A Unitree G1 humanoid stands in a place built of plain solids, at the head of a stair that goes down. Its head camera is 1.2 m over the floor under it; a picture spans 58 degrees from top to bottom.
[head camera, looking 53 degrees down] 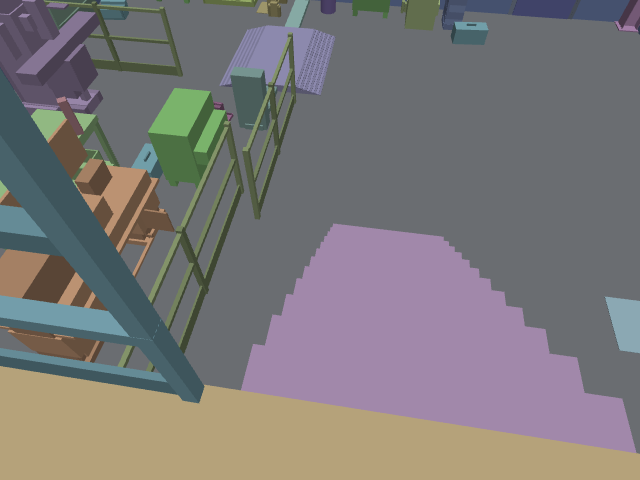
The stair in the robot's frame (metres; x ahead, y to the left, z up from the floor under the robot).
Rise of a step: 0.21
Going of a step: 0.22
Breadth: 1.22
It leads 9 degrees to the right of straight ahead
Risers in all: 13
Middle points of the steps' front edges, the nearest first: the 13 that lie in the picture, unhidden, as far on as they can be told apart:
0.30 -0.33 0.00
0.52 -0.37 -0.21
0.74 -0.40 -0.42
0.96 -0.44 -0.63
1.18 -0.47 -0.84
1.41 -0.50 -1.05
1.63 -0.54 -1.26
1.85 -0.57 -1.47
2.07 -0.61 -1.68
2.29 -0.64 -1.90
2.51 -0.68 -2.11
2.73 -0.71 -2.32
2.95 -0.74 -2.53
